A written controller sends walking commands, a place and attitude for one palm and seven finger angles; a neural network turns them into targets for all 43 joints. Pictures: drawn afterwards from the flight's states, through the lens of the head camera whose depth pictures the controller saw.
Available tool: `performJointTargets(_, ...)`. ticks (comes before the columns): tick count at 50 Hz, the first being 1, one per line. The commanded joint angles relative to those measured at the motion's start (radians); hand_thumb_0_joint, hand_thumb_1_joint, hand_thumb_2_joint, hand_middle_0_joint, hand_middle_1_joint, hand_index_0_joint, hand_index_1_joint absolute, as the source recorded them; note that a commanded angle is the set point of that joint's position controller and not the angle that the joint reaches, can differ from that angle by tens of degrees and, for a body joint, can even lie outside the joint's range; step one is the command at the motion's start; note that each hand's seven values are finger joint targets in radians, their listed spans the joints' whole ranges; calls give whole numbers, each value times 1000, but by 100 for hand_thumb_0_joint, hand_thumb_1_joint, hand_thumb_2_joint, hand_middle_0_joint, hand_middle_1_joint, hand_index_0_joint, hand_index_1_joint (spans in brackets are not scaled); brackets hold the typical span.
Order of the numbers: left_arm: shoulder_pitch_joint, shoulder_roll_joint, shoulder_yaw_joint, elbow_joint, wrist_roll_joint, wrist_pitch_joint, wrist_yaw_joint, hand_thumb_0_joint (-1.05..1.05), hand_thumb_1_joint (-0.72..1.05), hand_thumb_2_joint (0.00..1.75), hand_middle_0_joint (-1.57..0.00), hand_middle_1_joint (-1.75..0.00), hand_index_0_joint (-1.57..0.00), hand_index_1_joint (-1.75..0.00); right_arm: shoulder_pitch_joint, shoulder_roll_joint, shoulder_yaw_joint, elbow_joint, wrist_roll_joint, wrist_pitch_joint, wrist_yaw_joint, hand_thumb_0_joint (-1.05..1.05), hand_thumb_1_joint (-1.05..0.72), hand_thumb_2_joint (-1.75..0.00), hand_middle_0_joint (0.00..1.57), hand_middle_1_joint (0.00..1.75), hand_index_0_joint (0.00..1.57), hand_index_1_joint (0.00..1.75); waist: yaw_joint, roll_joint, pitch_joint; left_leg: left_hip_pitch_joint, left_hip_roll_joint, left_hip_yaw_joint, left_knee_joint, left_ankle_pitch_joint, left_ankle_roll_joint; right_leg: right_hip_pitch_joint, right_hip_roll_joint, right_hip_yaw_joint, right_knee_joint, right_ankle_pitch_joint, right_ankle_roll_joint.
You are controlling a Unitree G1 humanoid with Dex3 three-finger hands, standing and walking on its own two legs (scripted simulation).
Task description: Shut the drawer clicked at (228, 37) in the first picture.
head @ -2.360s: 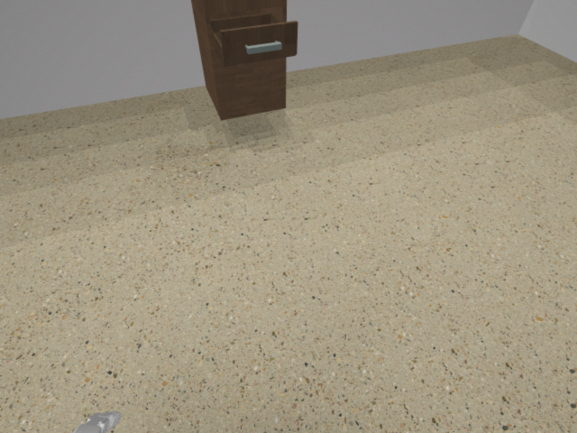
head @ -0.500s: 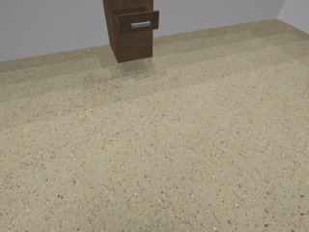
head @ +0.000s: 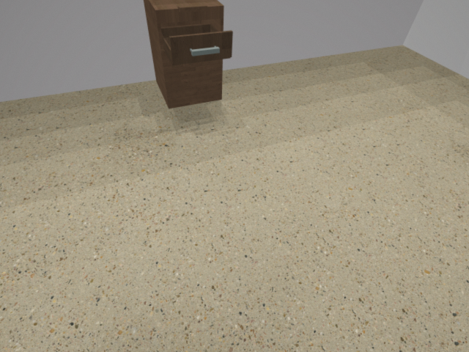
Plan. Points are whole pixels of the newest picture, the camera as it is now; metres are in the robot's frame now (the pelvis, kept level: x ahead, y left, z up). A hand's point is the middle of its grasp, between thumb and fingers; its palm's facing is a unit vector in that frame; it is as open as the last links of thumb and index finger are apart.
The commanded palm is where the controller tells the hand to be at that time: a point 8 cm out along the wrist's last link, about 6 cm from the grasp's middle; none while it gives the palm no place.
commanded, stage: walk to a spot facing it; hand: left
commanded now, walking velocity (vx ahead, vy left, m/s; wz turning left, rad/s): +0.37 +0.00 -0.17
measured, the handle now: (204, 49) +1.76 +0.30 -0.24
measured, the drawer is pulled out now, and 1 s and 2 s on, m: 0.22 0.22 0.22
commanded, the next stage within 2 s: none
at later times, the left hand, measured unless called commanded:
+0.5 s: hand (185, 283) +0.30 +0.13 -0.17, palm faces -0.08 -0.98 -0.19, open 7.3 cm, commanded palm none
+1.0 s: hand (173, 241) +0.41 +0.18 -0.17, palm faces -0.04 -0.99 -0.14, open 7.4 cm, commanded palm none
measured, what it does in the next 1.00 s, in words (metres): walks ahead: right foot, then left foot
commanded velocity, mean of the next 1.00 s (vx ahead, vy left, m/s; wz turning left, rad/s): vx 0.38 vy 0.00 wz -0.07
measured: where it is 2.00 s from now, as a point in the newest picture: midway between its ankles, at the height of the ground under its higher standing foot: (255, 233)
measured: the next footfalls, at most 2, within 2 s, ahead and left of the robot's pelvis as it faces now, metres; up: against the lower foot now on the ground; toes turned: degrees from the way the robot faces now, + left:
right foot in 0.38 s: +0.29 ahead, -0.14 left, +0.00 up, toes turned -13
left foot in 0.80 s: +0.44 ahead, +0.09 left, +0.00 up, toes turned +6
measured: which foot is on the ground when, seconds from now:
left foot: down 0.00-0.38, up 0.40-0.78, down 0.80-1.00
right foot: down 0.00-0.02, up 0.04-0.36, down 0.38-0.80, up 0.82-1.00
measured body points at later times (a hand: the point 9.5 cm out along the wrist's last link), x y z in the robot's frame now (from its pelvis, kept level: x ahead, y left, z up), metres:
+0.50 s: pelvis +0.19 -0.04 -0.01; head +0.21 -0.04 +0.44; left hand +0.31 +0.18 -0.16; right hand +0.07 -0.24 -0.16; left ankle +0.07 +0.09 -0.63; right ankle +0.25 -0.13 -0.73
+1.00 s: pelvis +0.40 +0.00 +0.01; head +0.41 +0.03 +0.46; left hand +0.41 +0.23 -0.15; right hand +0.39 -0.23 -0.13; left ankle +0.40 +0.08 -0.73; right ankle +0.38 -0.14 -0.63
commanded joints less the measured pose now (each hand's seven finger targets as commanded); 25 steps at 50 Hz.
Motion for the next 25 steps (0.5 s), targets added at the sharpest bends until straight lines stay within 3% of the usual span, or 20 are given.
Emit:
performJointTargets(1,-82,102,36,-83,-4,-36,13,0,90,90,-20,-30,-20,-30,219,-174,-48,5,1,-57,-20,0,-90,-90,20,30,20,30,-119,212,110,238,203,-236,-249,222,100,-350,-9,-15,268,119,-65)
performJointTargets(2,-177,69,24,-127,-2,-54,16,0,90,90,-20,-30,-20,-30,353,-205,-60,50,-2,-61,-29,0,-90,-90,20,30,20,30,-160,337,141,367,348,-394,-322,480,168,-572,17,-103,477,-159,-34)
performJointTargets(3,-207,90,32,-138,5,-55,24,0,90,90,-20,-30,-20,-30,393,-157,-45,66,-4,-61,-39,0,-90,-90,20,30,20,30,-154,238,182,389,375,-387,-287,698,186,-650,-33,-39,573,-176,-35)
performJointTargets(4,-202,78,38,-132,3,-57,21,0,90,90,-20,-30,-20,-30,372,-123,-36,59,-2,-64,-44,0,-90,-90,20,30,20,30,-137,164,185,374,374,-330,-269,775,201,-659,-69,-26,615,-150,-37)
performJointTargets(5,-216,57,39,-128,3,-56,12,0,90,90,-20,-30,-20,-30,330,-105,-35,43,-2,-68,-46,0,-90,-90,20,30,20,30,-118,115,214,320,353,-281,-281,742,197,-646,-99,-36,625,-127,-38)
performJointTargets(7,-211,24,38,-135,3,-42,-6,0,90,90,-20,-30,-20,-30,270,-93,-37,22,0,-76,-46,0,-90,-90,20,30,20,30,-74,94,235,228,315,-200,-346,567,173,-604,-123,-64,583,-59,-28)
performJointTargets(9,-233,-7,34,-148,3,-31,-18,0,90,90,-20,-30,-20,-30,257,-73,-36,22,1,-83,-48,0,-90,-90,20,30,20,30,-54,128,247,178,254,-95,-398,513,145,-563,-124,-117,488,36,-18)
performJointTargets(11,-270,-26,29,-164,-2,-29,-24,0,90,90,-20,-30,-20,-30,249,-58,-31,29,0,-84,-49,0,-90,-90,20,30,20,30,-46,165,252,125,207,-13,-409,556,125,-457,-108,-170,305,110,-24)
performJointTargets(12,-271,-28,29,-165,-4,-31,-24,0,90,90,-20,-30,-20,-30,252,-63,-33,34,0,-83,-48,0,-90,-90,20,30,20,30,-43,162,227,129,198,9,-399,624,121,-392,-84,-200,246,128,-33)
performJointTargets(13,-249,-25,31,-159,-4,-32,-22,0,90,90,-20,-30,-20,-30,247,-74,-36,41,4,-83,-49,0,-90,-90,20,30,20,30,-24,155,205,121,208,24,-372,726,125,-315,-66,-209,206,144,-46)
performJointTargets(15,-142,-7,40,-124,1,-37,-13,0,90,90,-20,-30,-20,-30,243,-101,-45,46,11,-81,-49,0,-90,-90,20,30,20,30,22,132,125,141,215,62,-226,970,116,-155,-21,-227,161,174,-77)
performJointTargets(16,-42,14,49,-94,6,-41,-8,0,90,90,-20,-30,-20,-30,231,-112,-49,46,14,-80,-48,0,-90,-90,20,30,20,30,69,115,61,153,203,81,-101,1011,98,-49,-8,-228,107,201,-87)
performJointTargets(17,78,46,60,-58,12,-50,-1,0,90,90,-20,-30,-20,-30,226,-108,-53,43,16,-78,-42,0,-90,-90,20,30,20,30,120,78,-15,82,165,96,64,952,70,131,2,-223,47,253,-95)
performJointTargets(18,195,121,83,-26,20,-62,12,0,90,90,-20,-30,-20,-30,237,-67,-48,34,24,-78,-30,0,-90,-90,20,30,20,30,170,-25,-87,-114,122,104,327,661,43,345,-150,-60,19,229,-145)
performJointTargets(19,243,213,105,-18,14,-67,24,0,90,90,-20,-30,-20,-30,298,9,-39,12,32,-80,-28,0,-90,-90,20,30,20,30,138,-242,-201,-331,-14,86,676,-70,8,471,-442,404,-97,190,-264)
performJointTargets(20,201,235,109,-29,-8,-61,26,0,90,90,-20,-30,-20,-30,226,2,-41,-15,32,-71,-28,0,-90,-90,20,30,20,30,130,-172,-153,-390,8,-23,838,-133,38,362,-500,538,-246,26,-299)
performJointTargets(21,81,203,100,-56,-10,-57,27,0,90,90,-20,-30,-20,-30,180,5,-49,-22,29,-66,-21,0,-90,-90,20,30,20,30,86,-117,-17,-418,63,-31,859,-36,46,193,-469,453,-311,-179,-269)
performJointTargets(22,6,149,86,-76,-9,-57,32,0,90,90,-20,-30,-20,-30,129,12,-51,-34,19,-60,-16,0,-90,-90,20,30,20,30,64,-57,82,-413,97,-42,829,23,45,22,-446,388,-332,-202,-230)
performJointTargets(23,-53,112,69,-86,-3,-64,34,0,90,90,-20,-30,-20,-30,131,30,-48,-34,10,-49,-14,0,-90,-90,20,30,20,30,16,-25,125,-380,125,-51,778,59,37,-106,-411,291,-331,-141,-203)
performJointTargets(25,-95,64,51,-91,5,-73,36,0,90,90,-20,-30,-20,-30,181,60,-47,-21,0,-21,-12,0,-90,-90,20,30,20,30,-43,-17,132,-307,132,-33,688,89,17,-229,-353,131,-346,-36,-171)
